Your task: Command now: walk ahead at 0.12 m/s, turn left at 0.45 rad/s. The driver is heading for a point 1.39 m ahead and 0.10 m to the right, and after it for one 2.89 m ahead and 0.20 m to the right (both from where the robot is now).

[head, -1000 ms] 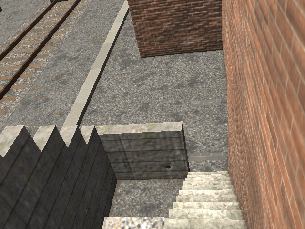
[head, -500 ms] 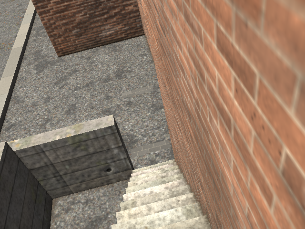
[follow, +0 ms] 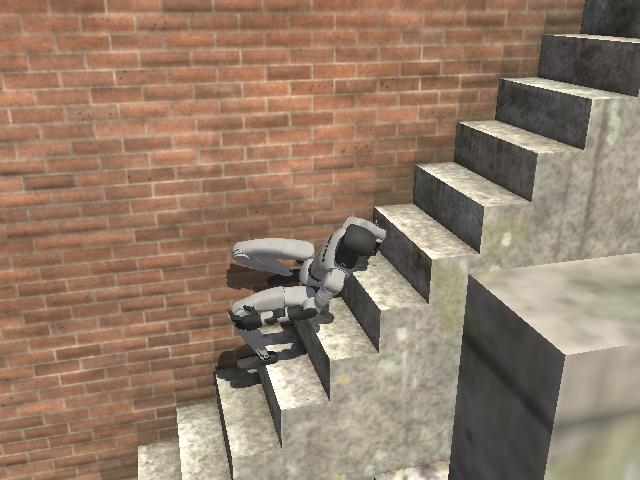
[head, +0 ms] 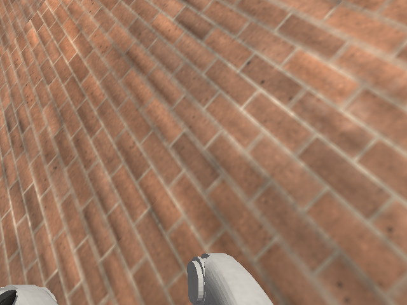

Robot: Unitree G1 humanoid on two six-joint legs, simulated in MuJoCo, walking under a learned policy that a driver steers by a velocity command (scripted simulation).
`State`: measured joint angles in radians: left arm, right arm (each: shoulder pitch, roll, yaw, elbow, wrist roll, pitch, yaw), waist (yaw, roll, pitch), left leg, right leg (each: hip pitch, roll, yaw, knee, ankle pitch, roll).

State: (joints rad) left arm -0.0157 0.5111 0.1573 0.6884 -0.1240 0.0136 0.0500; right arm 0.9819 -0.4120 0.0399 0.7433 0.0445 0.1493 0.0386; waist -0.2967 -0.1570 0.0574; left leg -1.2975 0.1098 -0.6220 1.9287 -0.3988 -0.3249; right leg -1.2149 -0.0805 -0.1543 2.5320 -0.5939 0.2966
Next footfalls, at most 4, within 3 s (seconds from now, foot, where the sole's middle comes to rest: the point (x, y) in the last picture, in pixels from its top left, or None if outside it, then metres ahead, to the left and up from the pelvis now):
none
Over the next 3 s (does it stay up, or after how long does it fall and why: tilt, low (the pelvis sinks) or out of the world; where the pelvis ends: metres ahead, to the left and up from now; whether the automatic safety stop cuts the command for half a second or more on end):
falls after 0.08 s (tilt)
